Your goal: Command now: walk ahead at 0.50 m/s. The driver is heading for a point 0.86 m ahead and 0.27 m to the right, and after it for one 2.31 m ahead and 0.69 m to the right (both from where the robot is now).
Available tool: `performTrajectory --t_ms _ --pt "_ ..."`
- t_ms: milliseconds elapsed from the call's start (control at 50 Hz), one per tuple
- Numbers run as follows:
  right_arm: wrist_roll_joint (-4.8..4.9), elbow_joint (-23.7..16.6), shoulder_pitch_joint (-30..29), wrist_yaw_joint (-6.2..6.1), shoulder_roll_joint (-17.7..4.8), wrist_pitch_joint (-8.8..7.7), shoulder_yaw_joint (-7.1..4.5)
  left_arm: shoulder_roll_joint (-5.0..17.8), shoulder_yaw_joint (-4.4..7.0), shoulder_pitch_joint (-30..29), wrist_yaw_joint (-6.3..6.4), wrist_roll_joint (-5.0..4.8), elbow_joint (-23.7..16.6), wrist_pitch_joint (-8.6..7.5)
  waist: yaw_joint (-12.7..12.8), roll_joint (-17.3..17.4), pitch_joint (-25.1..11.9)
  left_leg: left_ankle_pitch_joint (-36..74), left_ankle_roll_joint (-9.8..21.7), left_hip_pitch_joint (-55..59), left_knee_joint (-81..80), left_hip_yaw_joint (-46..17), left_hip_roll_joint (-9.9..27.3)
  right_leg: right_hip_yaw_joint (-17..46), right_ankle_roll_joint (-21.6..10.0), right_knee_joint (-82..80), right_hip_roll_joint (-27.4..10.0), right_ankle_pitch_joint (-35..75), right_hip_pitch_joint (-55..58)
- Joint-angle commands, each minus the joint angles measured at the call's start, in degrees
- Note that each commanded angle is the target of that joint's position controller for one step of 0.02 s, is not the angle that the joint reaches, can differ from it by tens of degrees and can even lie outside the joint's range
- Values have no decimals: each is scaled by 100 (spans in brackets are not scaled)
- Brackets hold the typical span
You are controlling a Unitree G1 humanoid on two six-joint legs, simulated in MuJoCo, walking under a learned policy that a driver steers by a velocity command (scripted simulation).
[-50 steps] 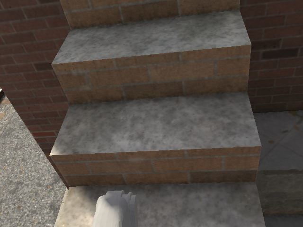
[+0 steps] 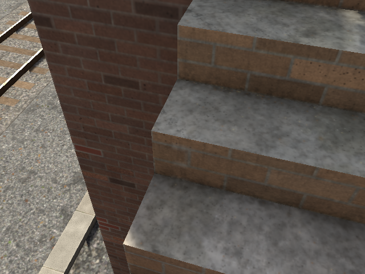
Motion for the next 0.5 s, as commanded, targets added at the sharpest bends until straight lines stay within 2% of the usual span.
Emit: performTrajectory --t_ms 20,40,60,80,100,120,140,160,180,200,220,240,260,280,300,320,340,360,380,400,420,440,460,480,500 --pt "13 -658 -572 63 -63 -149 -58 693 223 -435 12 -115 -258 13 -46 -962 595 -589 408 597 -1969 301 428 1201 -1076 -2247 -1475 212 -122" --pt "-13 -692 -717 115 100 -210 52 686 263 -75 9 -124 -97 246 177 -921 782 -1941 539 444 -2644 649 257 1133 -1180 -2310 -1350 366 423" --pt "10 -540 -202 182 -199 -382 -96 601 235 -297 14 29 -124 430 -88 -338 734 -719 711 923 -3700 255 527 879 -1092 -1573 -1201 1245 982" --pt "-24 -389 111 167 -210 -464 -139 571 240 210 -6 -10 60 510 2 -33 288 -507 727 1723 -4641 733 -21 745 -1212 -1063 -990 2542 1562" --pt "-31 -230 637 140 -161 -533 -218 665 229 233 -31 -33 205 515 -265 -267 5 166 716 2719 -5683 624 30 467 -1168 -266 -923 3880 1627" --pt "-78 28 1231 211 -142 -601 -194 620 212 348 -22 21 179 575 -319 -279 -239 598 494 3805 -5944 534 156 473 -1151 594 -717 3093 1060" --pt "137 282 1846 234 -453 -553 -219 77 98 404 57 114 -57 576 -212 885 -577 4622 262 5562 -5218 -793 1395 156 -839 1867 -27 728 -591" --pt "212 612 2888 234 -1134 -447 -351 100 107 387 1 -230 -271 500 -570 2462 -1483 5421 513 7129 -5326 -2352 2355 55 -379 3690 489 -769 -2104" --pt "-179 539 2629 110 -1040 -365 -362 452 210 -429 -91 -451 -448 425 -890 1552 -1463 3781 690 6907 -5470 -2624 2615 457 -194 6061 484 -926 -3168" --pt "-537 475 1890 -15 -713 -339 -222 36 99 -1495 -139 -504 -794 342 -794 1088 -624 3473 675 5911 -5388 -2213 2553 757 -134 8090 474 -881 -4213" --pt "-745 716 1647 -135 -700 -352 -202 -415 -79 -2116 -128 -593 -1086 250 -671 725 -129 3633 800 5493 -5439 -1690 2409 758 -105 9454 587 -855 -4905" --pt "-816 923 1746 -169 -606 -458 -134 -387 -93 -2114 -142 -601 -1257 221 -559 162 151 3480 884 5585 -5438 -1134 2214 712 -128 9693 563 -798 -5432" --pt "-796 1198 1887 -140 -312 -539 -24 -398 -89 -2047 -138 -586 -1318 264 -504 361 351 2608 972 5451 -5691 -727 2065 674 -147 10214 616 -782 -5693" --pt "-688 1523 1968 -100 26 -600 102 -423 -94 -1965 -113 -601 -1397 339 -377 693 534 1821 1051 5159 -5963 -669 2092 641 -220 11276 696 -851 -5962" --pt "-557 1743 1896 -86 131 -688 173 -363 -76 -1794 -65 -622 -1474 439 -157 755 685 1107 1040 4898 -6219 -543 2129 761 -280 11893 646 -851 -6156" --pt "-448 1852 1793 -26 247 -804 237 -302 -62 -1636 8 -593 -1487 574 11 689 864 585 924 4644 -6356 -298 2137 774 -319 12201 560 -766 -6277" --pt "-501 1754 1321 30 366 -864 305 -123 -15 -1458 104 -540 -1590 656 272 676 1057 492 680 3886 -6542 269 2015 901 -278 11517 370 -322 -5720" --pt "-516 1626 924 105 367 -907 342 50 53 -1510 198 -532 -1577 779 362 528 1180 478 374 3109 -6792 1001 1803 722 -250 10787 350 172 -5059" --pt "-520 1419 727 203 187 -929 325 240 100 -1687 266 -496 -1556 878 230 467 1258 856 214 2412 -7089 1727 1408 276 -172 9602 392 666 -4193" --pt "-517 1299 611 243 194 -920 362 260 120 -1729 301 -440 -1524 965 155 653 1178 2032 221 2108 -7279 2015 1257 -37 -101 9042 399 928 -3285" --pt "-514 1293 568 185 -104 -873 322 52 33 -1603 354 -369 -1572 1027 348 779 954 4048 111 2416 -7293 2328 1109 -86 -100 8211 219 650 -2622" --pt "-299 1346 436 133 -766 -778 151 -46 -92 -1288 349 -299 -1551 1035 564 972 657 5970 83 2772 -6855 2501 781 -364 -249 6109 263 -10 -1862" --pt "-29 1533 1096 -22 -1127 -627 38 -308 -210 -1297 260 -316 -1486 1033 365 1360 209 7809 263 3781 -6318 2099 1112 -523 -310 5343 415 -810 -1721" --pt "121 1559 1390 -206 -1285 -473 -14 -377 -186 -1010 140 -297 -1371 1007 388 2215 -379 10300 447 4451 -5930 1892 1568 -786 -282 5289 699 -1631 -1126" --pt "273 1588 1432 -331 -1412 -320 -120 -270 -208 -898 75 -350 -1264 1023 391 2501 -397 10327 658 5165 -5527 1713 1763 -600 -227 4115 719 -1814 -1260"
